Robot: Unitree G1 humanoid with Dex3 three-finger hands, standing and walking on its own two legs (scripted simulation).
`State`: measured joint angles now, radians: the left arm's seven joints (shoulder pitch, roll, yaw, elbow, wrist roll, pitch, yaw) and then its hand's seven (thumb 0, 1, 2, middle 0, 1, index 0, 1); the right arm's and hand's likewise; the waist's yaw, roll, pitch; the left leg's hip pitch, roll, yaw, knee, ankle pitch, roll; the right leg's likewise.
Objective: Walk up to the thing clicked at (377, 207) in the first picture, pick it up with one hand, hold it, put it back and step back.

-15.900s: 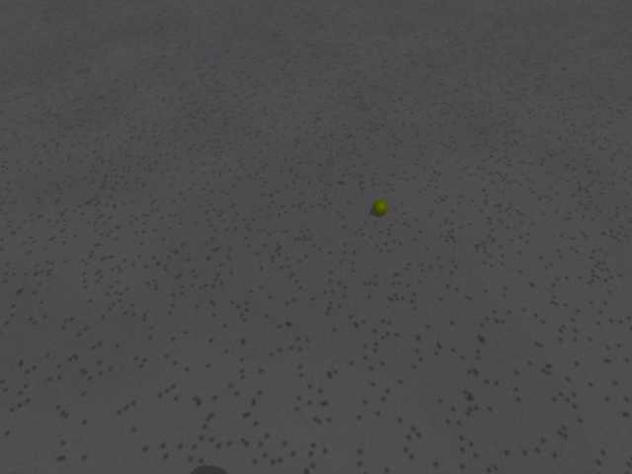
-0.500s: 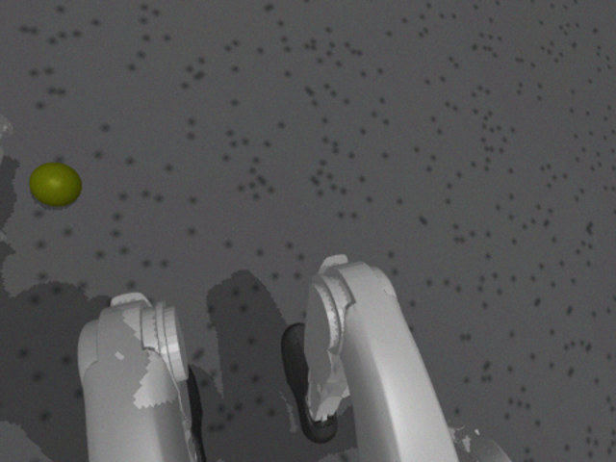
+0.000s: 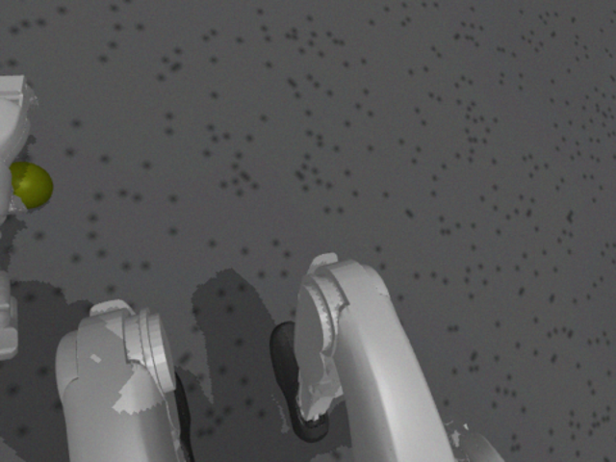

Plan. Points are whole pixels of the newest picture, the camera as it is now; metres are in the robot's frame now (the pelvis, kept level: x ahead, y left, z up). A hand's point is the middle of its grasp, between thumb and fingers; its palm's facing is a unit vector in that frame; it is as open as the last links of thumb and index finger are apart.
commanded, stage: approach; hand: left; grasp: from above
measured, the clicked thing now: (25, 185) +0.50 +0.29 -0.30
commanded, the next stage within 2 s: rest palm in 0.38 s
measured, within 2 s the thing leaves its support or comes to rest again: neither
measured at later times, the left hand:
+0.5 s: hand out of the picture +0.44 +0.31 -0.21, palm faces -0.55 -0.14 -0.82, open 13.8 cm
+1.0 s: hand (17, 175) +0.49 +0.28 -0.23, palm faces -0.44 -0.11 -0.89, open 14.1 cm
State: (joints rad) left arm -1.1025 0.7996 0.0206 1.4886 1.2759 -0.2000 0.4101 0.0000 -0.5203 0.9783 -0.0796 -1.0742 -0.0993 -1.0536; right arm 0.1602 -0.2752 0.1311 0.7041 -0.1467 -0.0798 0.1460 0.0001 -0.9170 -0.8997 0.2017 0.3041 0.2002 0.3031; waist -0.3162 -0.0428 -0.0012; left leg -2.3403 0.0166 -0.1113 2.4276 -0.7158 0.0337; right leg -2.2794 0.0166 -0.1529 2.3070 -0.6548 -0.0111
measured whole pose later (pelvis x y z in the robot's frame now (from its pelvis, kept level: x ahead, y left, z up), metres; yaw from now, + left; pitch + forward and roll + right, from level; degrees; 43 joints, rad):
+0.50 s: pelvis -0.01 +0.00 -0.01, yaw +0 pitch +32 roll -9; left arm -0.99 0.88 0.08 1.49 1.17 -0.25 0.28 0.00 -0.49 0.93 -0.08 -1.11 -0.11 -1.07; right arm 0.18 -0.31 0.18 0.66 -0.13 -0.05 0.14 0.00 -0.91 -0.90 0.20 0.30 0.20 0.30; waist -0.30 -0.05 0.07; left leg -2.33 0.02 -0.13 2.45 -0.69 0.03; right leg -2.27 0.02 -0.17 2.32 -0.62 -0.02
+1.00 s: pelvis +0.00 +0.00 -0.02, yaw -2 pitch +33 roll -11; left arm -1.15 0.93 0.13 1.70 1.28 -0.14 0.52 0.00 -0.51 0.97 -0.07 -1.03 -0.09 -1.02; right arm 0.15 -0.32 0.23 0.65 -0.19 -0.14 0.20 0.00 -0.91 -0.90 0.20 0.30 0.20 0.30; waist -0.40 -0.06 0.11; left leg -2.37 0.02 -0.14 2.50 -0.72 0.04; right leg -2.30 0.03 -0.18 2.35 -0.64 0.00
